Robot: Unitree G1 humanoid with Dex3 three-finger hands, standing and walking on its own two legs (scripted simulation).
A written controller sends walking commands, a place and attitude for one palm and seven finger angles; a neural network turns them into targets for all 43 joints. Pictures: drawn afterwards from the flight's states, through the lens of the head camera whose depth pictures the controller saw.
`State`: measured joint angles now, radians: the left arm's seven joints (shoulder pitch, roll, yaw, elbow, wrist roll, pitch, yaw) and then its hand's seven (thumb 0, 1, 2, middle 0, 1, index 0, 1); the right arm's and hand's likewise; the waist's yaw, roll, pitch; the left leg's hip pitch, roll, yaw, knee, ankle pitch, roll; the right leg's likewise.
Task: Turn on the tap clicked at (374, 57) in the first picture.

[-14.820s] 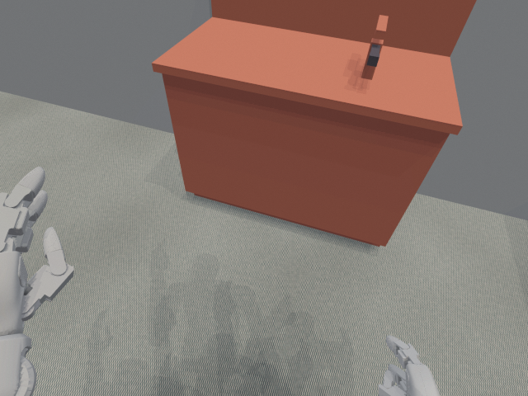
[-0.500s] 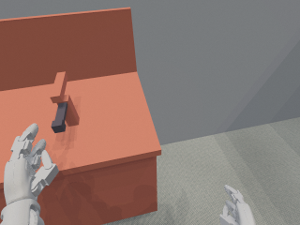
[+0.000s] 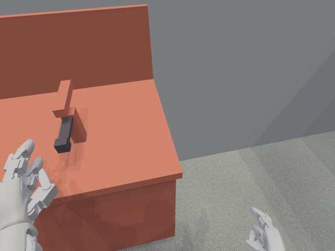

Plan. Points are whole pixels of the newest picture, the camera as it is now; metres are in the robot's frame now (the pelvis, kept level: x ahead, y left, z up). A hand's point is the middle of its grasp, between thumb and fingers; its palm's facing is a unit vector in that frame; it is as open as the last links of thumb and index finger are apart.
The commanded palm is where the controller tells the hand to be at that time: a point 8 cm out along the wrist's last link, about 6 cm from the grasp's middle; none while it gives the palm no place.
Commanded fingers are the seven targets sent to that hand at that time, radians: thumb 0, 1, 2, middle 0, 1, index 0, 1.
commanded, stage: reach beside the lever's end, fingers flat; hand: left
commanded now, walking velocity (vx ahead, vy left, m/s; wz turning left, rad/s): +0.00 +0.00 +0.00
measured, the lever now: (62, 145) +0.31 +0.31 +0.10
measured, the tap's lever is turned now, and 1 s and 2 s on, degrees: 0 0 0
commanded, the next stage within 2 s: push the lever round in 1.98 s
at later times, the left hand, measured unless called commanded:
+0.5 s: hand (57, 176) +0.21 +0.26 +0.13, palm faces +0.52 -0.85 -0.10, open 7.5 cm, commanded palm +0.16 +0.30 +0.13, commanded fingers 0.00 0.90 0.90 -0.19 -0.26 -0.19 -0.26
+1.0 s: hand (53, 169) +0.23 +0.29 +0.11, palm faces +0.57 -0.81 -0.11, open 7.6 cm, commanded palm +0.19 +0.33 +0.11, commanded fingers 0.00 0.90 0.90 -0.17 -0.20 -0.17 -0.20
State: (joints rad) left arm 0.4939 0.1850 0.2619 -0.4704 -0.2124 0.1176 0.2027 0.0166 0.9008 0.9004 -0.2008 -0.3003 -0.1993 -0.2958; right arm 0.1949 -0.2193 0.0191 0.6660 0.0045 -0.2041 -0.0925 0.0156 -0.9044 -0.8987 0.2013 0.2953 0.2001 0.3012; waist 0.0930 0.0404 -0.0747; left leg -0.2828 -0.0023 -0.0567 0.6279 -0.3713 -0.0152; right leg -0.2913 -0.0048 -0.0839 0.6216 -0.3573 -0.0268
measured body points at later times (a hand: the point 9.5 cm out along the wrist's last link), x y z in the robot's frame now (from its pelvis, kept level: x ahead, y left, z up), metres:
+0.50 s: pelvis -0.02 +0.01 +0.00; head -0.02 +0.00 +0.45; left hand +0.18 +0.30 +0.13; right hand +0.17 -0.20 -0.09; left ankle -0.03 +0.13 -0.73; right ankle -0.02 -0.10 -0.73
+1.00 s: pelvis -0.02 +0.00 +0.00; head -0.01 -0.02 +0.45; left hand +0.20 +0.33 +0.12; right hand +0.17 -0.23 -0.09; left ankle -0.03 +0.13 -0.73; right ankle -0.02 -0.10 -0.73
